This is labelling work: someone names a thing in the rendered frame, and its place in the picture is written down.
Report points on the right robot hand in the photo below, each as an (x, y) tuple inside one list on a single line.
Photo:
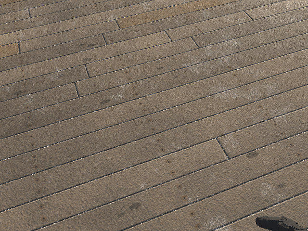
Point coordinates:
[(278, 224)]

